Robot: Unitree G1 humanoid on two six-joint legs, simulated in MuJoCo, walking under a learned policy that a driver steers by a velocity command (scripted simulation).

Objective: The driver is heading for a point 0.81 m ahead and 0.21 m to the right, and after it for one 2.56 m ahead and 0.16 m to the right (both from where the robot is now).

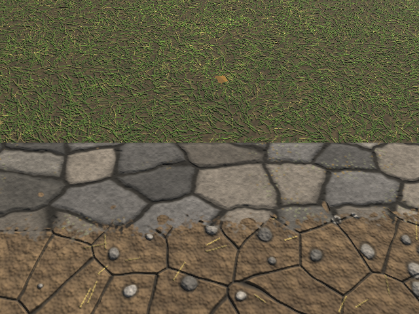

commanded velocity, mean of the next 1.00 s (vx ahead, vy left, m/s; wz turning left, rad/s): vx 0.50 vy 0.00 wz -0.39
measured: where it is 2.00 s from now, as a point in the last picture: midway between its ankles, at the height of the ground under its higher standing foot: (264, 236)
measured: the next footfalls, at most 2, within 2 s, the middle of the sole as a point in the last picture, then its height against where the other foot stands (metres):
right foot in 0.44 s outside the picture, level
left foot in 0.92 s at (221, 243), level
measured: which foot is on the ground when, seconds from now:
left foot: down 0.00-0.46, up 0.48-0.90, down 0.92-1.00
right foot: up 0.00-0.42, down 0.44-0.92, up 0.94-1.00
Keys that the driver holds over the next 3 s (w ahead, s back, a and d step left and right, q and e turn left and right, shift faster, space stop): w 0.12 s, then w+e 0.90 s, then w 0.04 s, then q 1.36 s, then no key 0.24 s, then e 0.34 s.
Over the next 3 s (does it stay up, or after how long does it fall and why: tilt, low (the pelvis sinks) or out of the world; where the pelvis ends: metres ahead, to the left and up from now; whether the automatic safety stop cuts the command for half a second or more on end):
stays up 0.72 -0.14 0.00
